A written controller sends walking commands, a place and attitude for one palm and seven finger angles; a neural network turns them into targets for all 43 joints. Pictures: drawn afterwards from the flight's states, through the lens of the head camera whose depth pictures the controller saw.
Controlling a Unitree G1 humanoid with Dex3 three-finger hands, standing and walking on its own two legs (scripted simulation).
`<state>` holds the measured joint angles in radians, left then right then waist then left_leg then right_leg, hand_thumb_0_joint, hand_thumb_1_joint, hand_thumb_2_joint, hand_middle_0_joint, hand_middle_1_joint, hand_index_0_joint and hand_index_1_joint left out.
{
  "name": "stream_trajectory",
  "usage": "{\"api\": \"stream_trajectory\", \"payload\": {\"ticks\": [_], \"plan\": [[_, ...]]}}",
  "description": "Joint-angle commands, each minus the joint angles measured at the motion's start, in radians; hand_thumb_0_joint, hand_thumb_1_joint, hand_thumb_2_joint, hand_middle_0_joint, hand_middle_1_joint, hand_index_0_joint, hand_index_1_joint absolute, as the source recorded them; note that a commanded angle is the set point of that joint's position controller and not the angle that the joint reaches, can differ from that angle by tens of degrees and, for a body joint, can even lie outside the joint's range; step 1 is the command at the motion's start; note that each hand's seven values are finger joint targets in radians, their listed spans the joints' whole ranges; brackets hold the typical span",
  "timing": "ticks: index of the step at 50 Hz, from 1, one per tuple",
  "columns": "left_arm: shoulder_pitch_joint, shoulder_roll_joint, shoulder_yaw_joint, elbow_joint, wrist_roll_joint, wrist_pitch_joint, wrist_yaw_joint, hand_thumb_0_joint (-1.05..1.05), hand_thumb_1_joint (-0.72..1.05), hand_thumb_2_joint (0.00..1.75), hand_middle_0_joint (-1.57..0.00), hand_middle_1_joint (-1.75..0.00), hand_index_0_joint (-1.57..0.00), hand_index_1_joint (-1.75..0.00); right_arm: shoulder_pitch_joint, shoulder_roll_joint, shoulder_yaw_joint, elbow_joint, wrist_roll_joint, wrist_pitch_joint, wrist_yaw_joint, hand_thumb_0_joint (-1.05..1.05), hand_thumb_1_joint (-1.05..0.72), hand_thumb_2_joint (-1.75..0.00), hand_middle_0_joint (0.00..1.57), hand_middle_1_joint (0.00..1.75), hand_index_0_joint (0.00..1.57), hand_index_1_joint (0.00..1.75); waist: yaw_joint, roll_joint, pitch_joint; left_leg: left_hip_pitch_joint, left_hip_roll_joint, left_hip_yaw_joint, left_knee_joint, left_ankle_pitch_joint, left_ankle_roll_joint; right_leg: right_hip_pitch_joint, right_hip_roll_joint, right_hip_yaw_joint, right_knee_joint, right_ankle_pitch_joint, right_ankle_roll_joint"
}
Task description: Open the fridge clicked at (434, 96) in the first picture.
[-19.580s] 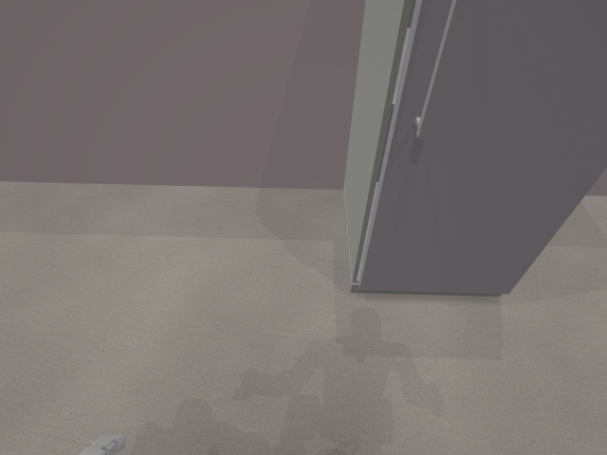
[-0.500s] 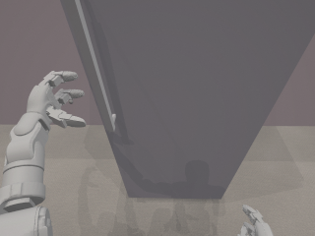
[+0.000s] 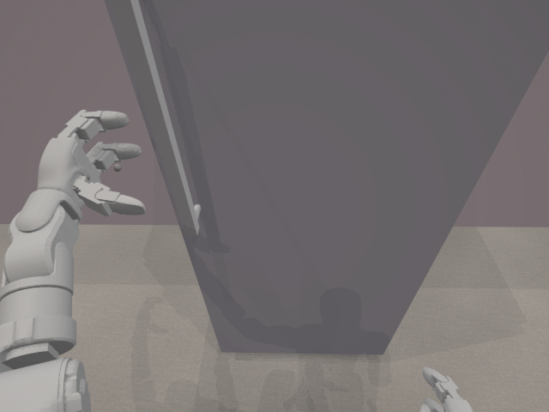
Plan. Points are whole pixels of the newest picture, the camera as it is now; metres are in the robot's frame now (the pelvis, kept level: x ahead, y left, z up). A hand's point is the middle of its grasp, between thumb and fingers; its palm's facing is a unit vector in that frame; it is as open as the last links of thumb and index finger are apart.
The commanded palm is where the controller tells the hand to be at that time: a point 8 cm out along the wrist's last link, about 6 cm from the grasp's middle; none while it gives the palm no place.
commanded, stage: move the hooked fingers beside the handle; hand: left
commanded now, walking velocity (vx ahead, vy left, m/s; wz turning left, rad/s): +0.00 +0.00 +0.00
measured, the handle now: (170, 133) +0.44 +0.18 +0.21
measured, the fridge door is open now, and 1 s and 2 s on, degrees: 0 0 0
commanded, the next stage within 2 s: none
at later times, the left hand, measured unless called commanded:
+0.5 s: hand (129, 181) +0.37 +0.23 +0.18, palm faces +0.08 -1.00 -0.02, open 14.0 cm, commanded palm +0.34 +0.28 +0.19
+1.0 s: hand (112, 169) +0.36 +0.24 +0.21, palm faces +0.10 -0.99 -0.02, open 14.0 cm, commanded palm +0.33 +0.28 +0.19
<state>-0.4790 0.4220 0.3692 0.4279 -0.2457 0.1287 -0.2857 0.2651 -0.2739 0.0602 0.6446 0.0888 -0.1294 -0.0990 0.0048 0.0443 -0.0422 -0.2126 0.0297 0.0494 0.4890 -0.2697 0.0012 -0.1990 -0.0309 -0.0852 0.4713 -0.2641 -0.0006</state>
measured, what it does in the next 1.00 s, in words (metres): stands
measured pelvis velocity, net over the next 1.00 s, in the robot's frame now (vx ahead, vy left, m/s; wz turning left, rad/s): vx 0.00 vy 0.00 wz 0.00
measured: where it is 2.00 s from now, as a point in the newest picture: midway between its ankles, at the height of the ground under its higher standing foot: outside the picture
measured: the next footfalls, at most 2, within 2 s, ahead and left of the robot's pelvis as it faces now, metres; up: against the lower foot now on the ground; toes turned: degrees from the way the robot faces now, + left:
none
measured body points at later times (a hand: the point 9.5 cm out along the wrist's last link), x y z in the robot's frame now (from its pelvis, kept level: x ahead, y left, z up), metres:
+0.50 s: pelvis +0.00 +0.00 +0.00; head +0.00 -0.02 +0.45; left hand +0.36 +0.28 +0.18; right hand +0.16 -0.24 -0.09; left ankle -0.01 +0.12 -0.74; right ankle -0.01 -0.12 -0.74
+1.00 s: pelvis +0.00 +0.00 +0.00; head -0.02 -0.02 +0.45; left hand +0.35 +0.29 +0.21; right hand +0.16 -0.24 -0.09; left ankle -0.01 +0.12 -0.74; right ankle -0.01 -0.12 -0.74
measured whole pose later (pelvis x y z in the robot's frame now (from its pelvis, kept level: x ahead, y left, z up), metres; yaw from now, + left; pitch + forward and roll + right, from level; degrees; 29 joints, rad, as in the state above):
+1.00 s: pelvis +0.00 +0.00 +0.00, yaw +0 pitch -1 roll +0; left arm -0.45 0.43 0.37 0.39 -0.25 0.16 -0.27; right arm 0.24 -0.27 0.06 0.63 0.09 -0.11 -0.10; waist 0.01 0.05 -0.05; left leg -0.20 0.03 0.05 0.48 -0.27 0.00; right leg -0.19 -0.03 -0.09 0.47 -0.27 0.00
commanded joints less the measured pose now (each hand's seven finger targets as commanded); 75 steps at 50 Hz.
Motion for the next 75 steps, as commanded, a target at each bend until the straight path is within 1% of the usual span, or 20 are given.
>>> {"api": "stream_trajectory", "payload": {"ticks": [1, 7, 11, 15, 18, 23, 26, 29, 32, 36, 40, 44, 50, 53, 57, 61, 66, 69, 72, 75], "plan": [[-0.292, 0.262, 0.043, -0.043, -0.005, 0.044, -0.006, 0.00, -0.50, 0.30, -0.30, -1.20, -0.30, -1.20, -0.087, -0.143, -0.056, -0.151, 0.009, -0.036, -0.014, 0.00, -0.90, -0.90, 0.20, 0.30, 0.20, 0.30, -0.002, -0.061, -0.100, 0.030, -0.008, -0.055, -0.068, 0.164, 0.032, -0.026, 0.012, 0.028, -0.064, 0.195, -0.021], [-0.491, 0.297, 0.075, -0.427, -0.024, -0.100, 0.016, 0.00, -0.50, 0.30, -0.30, -1.20, -0.30, -1.20, -0.118, -0.110, -0.053, -0.194, -0.008, -0.059, -0.009, 0.00, -0.90, -0.90, 0.20, 0.30, 0.20, 0.30, -0.004, 0.038, -0.379, 0.196, -0.014, -0.063, -0.030, 0.324, 0.035, 0.069, 0.019, 0.040, -0.025, 0.326, -0.025], [-0.462, 0.284, 0.072, -0.276, -0.020, -0.100, 0.027, 0.00, -0.50, 0.30, -0.30, -1.20, -0.30, -1.20, -0.095, -0.117, -0.049, -0.143, -0.007, -0.063, -0.017, 0.00, -0.90, -0.90, 0.20, 0.30, 0.20, 0.30, -0.015, 0.000, -0.255, 0.149, -0.010, -0.061, -0.045, 0.260, 0.033, 0.026, 0.022, 0.032, -0.047, 0.277, -0.023], [-0.353, 0.198, -0.012, -0.078, 0.001, 0.021, 0.012, 0.00, -0.50, 0.30, -0.30, -1.20, -0.30, -1.20, -0.100, -0.125, -0.046, -0.139, 0.007, -0.045, -0.019, 0.00, -0.90, -0.90, 0.20, 0.30, 0.20, 0.30, -0.015, 0.022, -0.105, 0.061, -0.014, -0.058, -0.069, 0.172, 0.028, -0.041, 0.012, 0.028, -0.061, 0.205, -0.024], [-0.331, 0.205, -0.007, -0.119, -0.002, 0.049, 0.007, 0.00, -0.50, 0.30, -0.30, -1.20, -0.30, -1.20, -0.107, -0.128, -0.054, -0.168, 0.008, -0.030, -0.012, 0.00, -0.90, -0.90, 0.20, 0.30, 0.20, 0.30, -0.002, -0.012, -0.170, 0.072, -0.015, -0.055, -0.055, 0.216, 0.030, -0.006, 0.010, 0.027, -0.048, 0.250, -0.024], [-0.420, 0.323, 0.123, -0.372, -0.028, -0.079, 0.034, 0.00, -0.50, 0.30, -0.30, -1.20, -0.30, -1.20, -0.125, -0.112, -0.054, -0.193, -0.009, -0.045, -0.006, 0.00, -0.90, -0.90, 0.20, 0.30, 0.20, 0.30, 0.012, -0.036, -0.359, 0.154, -0.014, -0.057, -0.034, 0.329, 0.036, 0.102, 0.016, 0.038, -0.021, 0.361, -0.021], [-0.451, 0.303, 0.096, -0.401, -0.016, -0.116, 0.043, 0.00, -0.50, 0.30, -0.30, -1.20, -0.30, -1.20, -0.119, -0.107, -0.051, -0.174, -0.009, -0.053, -0.008, 0.00, -0.90, -0.90, 0.20, 0.30, 0.20, 0.30, -0.001, 0.014, -0.332, 0.176, -0.011, -0.048, -0.034, 0.343, 0.036, 0.085, 0.017, 0.039, -0.025, 0.366, -0.019], [-0.404, 0.220, 0.018, -0.256, 0.001, -0.055, 0.032, 0.00, -0.50, 0.30, -0.30, -1.20, -0.30, -1.20, -0.114, -0.108, -0.047, -0.153, 0.001, -0.051, -0.014, 0.00, -0.90, -0.90, 0.20, 0.30, 0.20, 0.30, -0.012, 0.086, -0.184, 0.132, -0.014, -0.047, -0.057, 0.252, 0.029, 0.001, 0.018, 0.032, -0.049, 0.274, -0.025], [-0.306, 0.198, -0.002, -0.118, -0.005, 0.035, 0.005, 0.00, -0.50, 0.30, -0.30, -1.20, -0.30, -1.20, -0.105, -0.127, -0.053, -0.149, 0.010, -0.037, -0.017, 0.00, -0.90, -0.90, 0.20, 0.30, 0.20, 0.30, -0.012, 0.009, -0.112, 0.078, -0.012, -0.047, -0.064, 0.194, 0.032, -0.024, 0.015, 0.029, -0.065, 0.235, -0.023], [-0.309, 0.232, 0.028, -0.178, -0.024, 0.041, -0.005, 0.00, -0.50, 0.30, -0.30, -1.20, -0.30, -1.20, -0.114, -0.132, -0.059, -0.173, 0.006, -0.027, -0.016, 0.00, -0.90, -0.90, 0.20, 0.30, 0.20, 0.30, 0.000, -0.070, -0.192, 0.081, -0.013, -0.054, -0.049, 0.216, 0.035, 0.013, 0.012, 0.029, -0.051, 0.254, -0.019], [-0.432, 0.286, 0.088, -0.431, -0.031, -0.072, 0.032, 0.00, -0.50, 0.30, -0.30, -1.20, -0.30, -1.20, -0.134, -0.105, -0.053, -0.195, -0.006, -0.048, -0.009, 0.00, -0.90, -0.90, 0.20, 0.30, 0.20, 0.30, 0.008, 0.023, -0.356, 0.179, -0.020, -0.057, -0.031, 0.327, 0.035, 0.083, 0.017, 0.038, -0.025, 0.348, -0.023], [-0.389, 0.297, 0.109, -0.348, -0.017, -0.090, 0.045, 0.00, -0.50, 0.30, -0.30, -1.20, -0.30, -1.20, -0.123, -0.106, -0.047, -0.164, -0.008, -0.053, -0.011, 0.00, -0.90, -0.90, 0.20, 0.30, 0.20, 0.30, 0.004, 0.026, -0.267, 0.147, -0.016, -0.049, -0.047, 0.310, 0.034, 0.069, 0.020, 0.035, -0.036, 0.343, -0.022], [-0.267, 0.202, -0.004, -0.101, -0.012, 0.067, -0.012, 0.00, -0.50, 0.30, -0.30, -1.20, -0.30, -1.20, -0.118, -0.130, -0.049, -0.164, 0.014, -0.028, -0.018, 0.00, -0.90, -0.90, 0.20, 0.30, 0.20, 0.30, -0.008, -0.004, -0.082, 0.042, -0.015, -0.049, -0.068, 0.150, 0.032, -0.039, 0.012, 0.031, -0.071, 0.192, -0.019], [-0.359, 0.245, 0.023, -0.200, -0.026, 0.042, -0.019, 0.00, -0.50, 0.30, -0.30, -1.20, -0.30, -1.20, -0.120, -0.131, -0.057, -0.179, 0.010, -0.027, -0.019, 0.00, -0.90, -0.90, 0.20, 0.30, 0.20, 0.30, -0.016, -0.039, -0.184, 0.086, -0.015, -0.052, -0.050, 0.184, 0.038, -0.010, 0.013, 0.034, -0.064, 0.218, -0.017], [-0.506, 0.311, 0.082, -0.428, -0.035, -0.088, 0.013, 0.00, -0.50, 0.30, -0.30, -1.20, -0.30, -1.20, -0.132, -0.110, -0.050, -0.188, -0.005, -0.049, -0.016, 0.00, -0.90, -0.90, 0.20, 0.30, 0.20, 0.30, -0.012, 0.032, -0.350, 0.183, -0.018, -0.062, -0.032, 0.278, 0.038, 0.060, 0.019, 0.043, -0.043, 0.292, -0.021], [-0.453, 0.303, 0.083, -0.324, -0.015, -0.107, 0.034, 0.00, -0.50, 0.30, -0.30, -1.20, -0.30, -1.20, -0.111, -0.113, -0.047, -0.149, -0.007, -0.058, -0.019, 0.00, -0.90, -0.90, 0.20, 0.30, 0.20, 0.30, -0.010, 0.047, -0.283, 0.164, -0.013, -0.061, -0.046, 0.269, 0.033, 0.045, 0.021, 0.035, -0.050, 0.274, -0.024], [-0.320, 0.225, 0.004, 0.028, -0.001, 0.048, 0.007, 0.00, -0.50, 0.30, -0.30, -1.20, -0.30, -1.20, -0.091, -0.141, -0.051, -0.126, 0.011, -0.032, -0.022, 0.00, -0.90, -0.90, 0.20, 0.30, 0.20, 0.30, -0.014, -0.050, -0.051, 0.023, -0.009, -0.063, -0.079, 0.094, 0.031, -0.068, 0.015, 0.029, -0.087, 0.114, -0.020], [-0.400, 0.240, -0.002, -0.051, -0.001, 0.048, 0.000, 0.00, -0.50, 0.30, -0.30, -1.20, -0.30, -1.20, -0.100, -0.139, -0.054, -0.161, 0.010, -0.024, -0.019, 0.00, -0.90, -0.90, 0.20, 0.30, 0.20, 0.30, -0.014, -0.030, -0.150, 0.046, -0.015, -0.064, -0.065, 0.134, 0.032, -0.039, 0.011, 0.033, -0.067, 0.148, -0.021], [-0.496, 0.319, 0.069, -0.275, -0.013, -0.061, 0.018, 0.00, -0.50, 0.30, -0.30, -1.20, -0.30, -1.20, -0.103, -0.125, -0.058, -0.182, -0.004, -0.034, -0.013, 0.00, -0.90, -0.90, 0.20, 0.30, 0.20, 0.30, -0.006, -0.017, -0.342, 0.135, -0.014, -0.064, -0.040, 0.252, 0.038, 0.060, 0.016, 0.043, -0.043, 0.265, -0.022], [-0.530, 0.369, 0.143, -0.368, -0.019, -0.151, 0.042, 0.00, -0.50, 0.30, -0.30, -1.20, -0.30, -1.20, -0.095, -0.112, -0.054, -0.175, -0.015, -0.052, -0.012, 0.00, -0.90, -0.90, 0.20, 0.30, 0.20, 0.30, 0.000, 0.017, -0.413, 0.186, -0.014, -0.062, -0.030, 0.340, 0.037, 0.112, 0.023, 0.045, -0.024, 0.352, -0.022]]}}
